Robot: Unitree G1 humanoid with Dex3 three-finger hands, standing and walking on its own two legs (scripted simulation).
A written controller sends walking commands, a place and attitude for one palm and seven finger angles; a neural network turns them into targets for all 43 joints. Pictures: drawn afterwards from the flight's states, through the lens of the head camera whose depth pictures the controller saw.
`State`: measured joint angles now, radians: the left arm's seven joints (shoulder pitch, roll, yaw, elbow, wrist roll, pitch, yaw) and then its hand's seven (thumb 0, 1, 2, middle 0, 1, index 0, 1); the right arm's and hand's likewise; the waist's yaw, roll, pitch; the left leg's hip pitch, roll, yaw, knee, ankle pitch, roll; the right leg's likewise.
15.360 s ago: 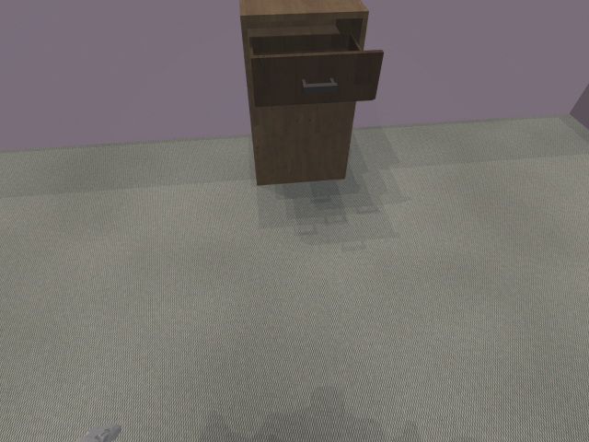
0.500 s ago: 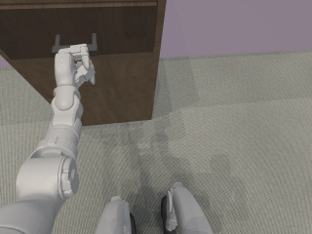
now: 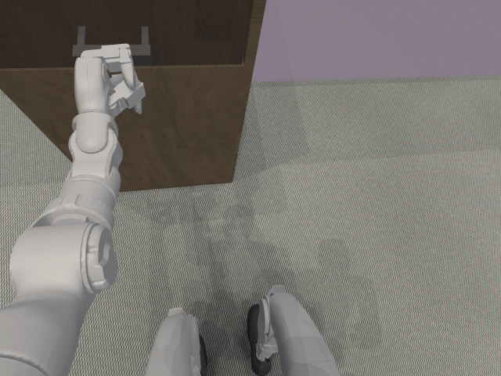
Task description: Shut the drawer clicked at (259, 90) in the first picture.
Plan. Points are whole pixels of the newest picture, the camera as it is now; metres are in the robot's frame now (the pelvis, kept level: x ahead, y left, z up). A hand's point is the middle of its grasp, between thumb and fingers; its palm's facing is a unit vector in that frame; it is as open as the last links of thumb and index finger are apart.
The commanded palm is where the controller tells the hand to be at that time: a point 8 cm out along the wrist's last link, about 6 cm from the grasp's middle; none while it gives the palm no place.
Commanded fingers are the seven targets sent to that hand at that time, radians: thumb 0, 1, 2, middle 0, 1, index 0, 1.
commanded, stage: pull the fist back off the drawer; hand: left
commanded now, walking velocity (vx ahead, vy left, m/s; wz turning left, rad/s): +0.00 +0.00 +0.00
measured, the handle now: (114, 44) +0.62 +0.14 +0.04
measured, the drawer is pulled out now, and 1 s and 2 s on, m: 0.00 0.00 0.00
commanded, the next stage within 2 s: draw the hand back to the body in 0.70 s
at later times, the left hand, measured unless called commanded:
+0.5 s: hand (144, 87) +0.54 +0.10 +0.04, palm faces +0.01 -1.00 -0.05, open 3.2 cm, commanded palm +0.51 +0.13 +0.05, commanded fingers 0.00 0.90 0.90 -1.40 -1.60 -1.40 -1.60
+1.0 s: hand (120, 106) +0.48 +0.12 +0.08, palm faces -0.01 -1.00 -0.06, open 3.3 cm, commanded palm +0.44 +0.17 +0.09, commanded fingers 0.00 0.90 0.90 -1.40 -1.60 -1.40 -1.60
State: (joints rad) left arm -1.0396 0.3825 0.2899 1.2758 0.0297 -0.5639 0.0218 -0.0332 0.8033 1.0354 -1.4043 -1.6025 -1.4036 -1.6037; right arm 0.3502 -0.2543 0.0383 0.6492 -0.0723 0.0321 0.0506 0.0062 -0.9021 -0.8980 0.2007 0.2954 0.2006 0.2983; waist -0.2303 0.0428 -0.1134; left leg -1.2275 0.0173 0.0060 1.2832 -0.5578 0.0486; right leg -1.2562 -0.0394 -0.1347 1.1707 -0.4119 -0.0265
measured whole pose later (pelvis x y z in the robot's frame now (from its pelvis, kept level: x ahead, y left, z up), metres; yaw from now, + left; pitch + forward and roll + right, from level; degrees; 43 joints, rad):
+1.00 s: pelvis +0.05 +0.00 +0.05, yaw -2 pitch +24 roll -2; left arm -0.44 0.22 0.20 0.61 -0.11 -0.44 -0.04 0.02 0.91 0.90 -1.40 -1.60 -1.40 -1.60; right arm 0.33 -0.24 -0.01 0.55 0.01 0.07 0.07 0.01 -0.90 -0.90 0.20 0.29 0.20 0.30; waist -0.09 0.05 -0.13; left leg -0.92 0.03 0.05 1.05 -0.55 0.04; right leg -0.99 0.00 -0.07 0.98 -0.42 -0.02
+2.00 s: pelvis +0.06 +0.00 +0.12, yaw +1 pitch -4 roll -1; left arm 0.52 0.34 0.27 -0.47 -0.06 -0.07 0.10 0.01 0.90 0.89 -1.41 -1.60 -1.41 -1.60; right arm 0.22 -0.23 0.04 0.60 0.01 -0.09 -0.06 0.02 -0.90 -0.90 0.20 0.30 0.20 0.30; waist 0.07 0.08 0.01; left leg -0.05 -0.01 0.02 0.44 -0.32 0.03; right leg -0.12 -0.01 -0.09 0.42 -0.22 -0.01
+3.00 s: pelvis -0.02 +0.01 +0.11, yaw +0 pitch -1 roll -1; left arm 0.58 0.35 0.37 -0.54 -0.01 -0.22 0.13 0.01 0.89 0.89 -1.41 -1.60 -1.41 -1.60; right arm 0.18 -0.21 -0.01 0.55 0.00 -0.04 -0.06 0.02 -0.90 -0.90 0.20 0.30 0.20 0.30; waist 0.01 0.02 0.02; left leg -0.33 -0.03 0.04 0.61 -0.28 0.07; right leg -0.37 -0.03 -0.08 0.52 -0.14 0.00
